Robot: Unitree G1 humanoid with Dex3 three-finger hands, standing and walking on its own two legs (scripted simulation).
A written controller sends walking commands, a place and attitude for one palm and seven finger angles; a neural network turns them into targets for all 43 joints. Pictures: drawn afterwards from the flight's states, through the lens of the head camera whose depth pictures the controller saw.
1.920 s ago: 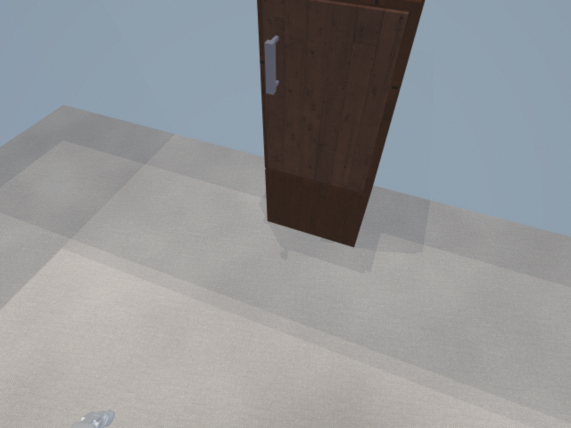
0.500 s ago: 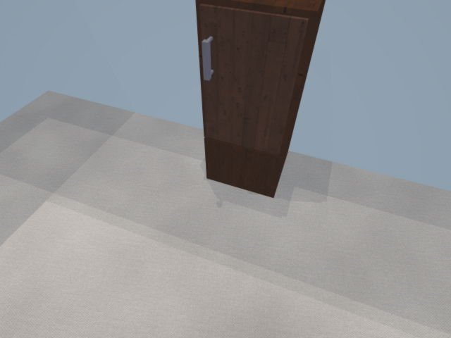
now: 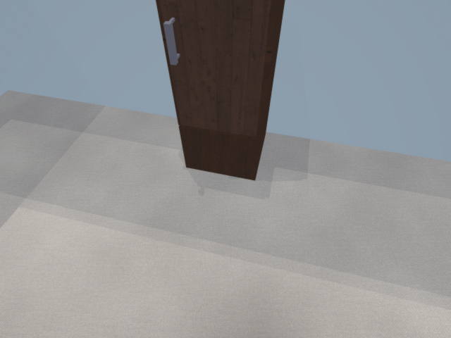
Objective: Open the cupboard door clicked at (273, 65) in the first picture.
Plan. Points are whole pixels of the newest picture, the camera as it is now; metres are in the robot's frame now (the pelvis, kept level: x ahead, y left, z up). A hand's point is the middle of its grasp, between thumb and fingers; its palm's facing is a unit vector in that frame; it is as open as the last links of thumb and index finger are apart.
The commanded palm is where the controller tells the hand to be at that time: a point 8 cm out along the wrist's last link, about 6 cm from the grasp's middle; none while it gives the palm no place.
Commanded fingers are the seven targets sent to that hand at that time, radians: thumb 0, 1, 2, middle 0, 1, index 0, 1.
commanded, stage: turn to face it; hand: left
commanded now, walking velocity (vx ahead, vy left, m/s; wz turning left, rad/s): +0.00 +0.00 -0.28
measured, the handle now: (173, 41) +1.04 +0.25 +0.02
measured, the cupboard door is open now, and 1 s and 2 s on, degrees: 0 0 0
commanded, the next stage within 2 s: take the last steps up to it in 0.22 s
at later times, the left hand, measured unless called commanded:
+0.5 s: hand out of the picture +0.05 +0.18 -0.16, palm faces -0.10 -0.96 -0.24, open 7.4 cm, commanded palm none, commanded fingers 0.00 0.90 0.90 -0.20 -0.30 -0.20 -0.30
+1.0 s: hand out of the picture +0.07 +0.27 -0.18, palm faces -0.02 -0.98 -0.18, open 7.4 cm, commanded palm none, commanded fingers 0.00 0.90 0.90 -0.20 -0.30 -0.20 -0.30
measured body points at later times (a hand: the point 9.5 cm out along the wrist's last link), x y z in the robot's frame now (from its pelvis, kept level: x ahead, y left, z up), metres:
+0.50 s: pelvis -0.02 +0.00 +0.00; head -0.02 -0.02 +0.45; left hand +0.06 +0.24 -0.14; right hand -0.05 -0.23 -0.16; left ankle -0.01 +0.13 -0.71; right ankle -0.04 -0.10 -0.73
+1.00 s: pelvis +0.11 +0.08 +0.00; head +0.12 +0.10 +0.45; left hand +0.08 +0.32 -0.16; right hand +0.13 -0.15 -0.14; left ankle +0.14 +0.18 -0.73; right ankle +0.03 -0.04 -0.65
